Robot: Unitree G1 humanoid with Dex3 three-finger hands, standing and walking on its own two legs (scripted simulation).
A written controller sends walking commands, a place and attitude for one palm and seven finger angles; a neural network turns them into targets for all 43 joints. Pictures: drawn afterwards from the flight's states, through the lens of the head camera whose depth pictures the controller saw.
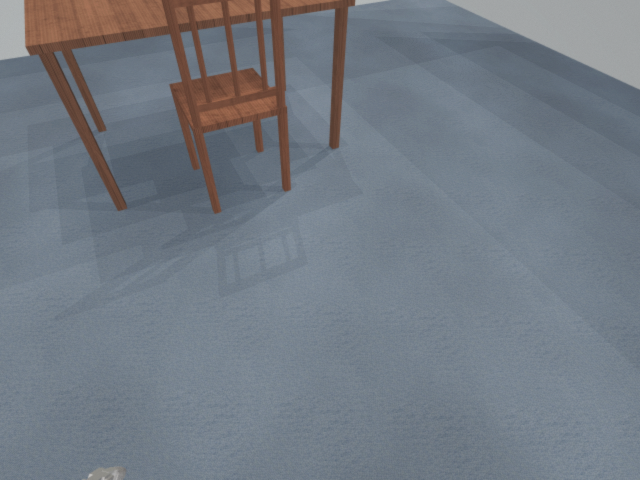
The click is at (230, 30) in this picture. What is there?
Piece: chair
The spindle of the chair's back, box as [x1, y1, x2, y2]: [221, 1, 240, 96]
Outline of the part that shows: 221,2 234,90 235,95 237,96 240,95 227,1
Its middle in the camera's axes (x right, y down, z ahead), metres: -0.31 -0.64 +1.33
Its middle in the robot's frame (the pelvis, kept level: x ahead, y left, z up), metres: +1.41 +0.37 -0.08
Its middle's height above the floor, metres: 0.69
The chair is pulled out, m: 0.00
